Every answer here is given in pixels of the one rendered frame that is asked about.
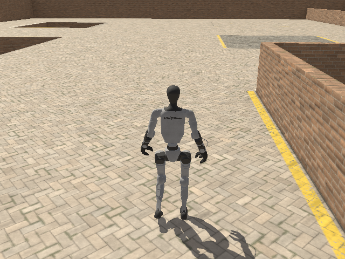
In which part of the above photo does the robot head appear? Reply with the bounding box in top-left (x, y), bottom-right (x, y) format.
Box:
top-left (164, 85), bottom-right (182, 112)

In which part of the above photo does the robot right upper arm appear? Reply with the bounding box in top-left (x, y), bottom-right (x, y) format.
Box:
top-left (184, 109), bottom-right (200, 140)

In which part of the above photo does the left robot hand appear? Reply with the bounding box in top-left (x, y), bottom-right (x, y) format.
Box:
top-left (141, 146), bottom-right (153, 156)

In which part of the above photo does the robot left upper arm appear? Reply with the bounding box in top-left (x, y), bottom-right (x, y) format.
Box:
top-left (147, 108), bottom-right (162, 138)

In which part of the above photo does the robot right forearm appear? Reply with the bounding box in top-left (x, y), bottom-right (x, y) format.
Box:
top-left (195, 131), bottom-right (206, 153)

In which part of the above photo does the left robot shin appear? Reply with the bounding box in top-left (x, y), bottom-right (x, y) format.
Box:
top-left (156, 175), bottom-right (164, 212)

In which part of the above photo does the robot left forearm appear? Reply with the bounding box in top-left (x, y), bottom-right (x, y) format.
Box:
top-left (142, 130), bottom-right (152, 148)

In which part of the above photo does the right robot hand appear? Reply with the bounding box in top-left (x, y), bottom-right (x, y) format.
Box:
top-left (195, 151), bottom-right (208, 163)

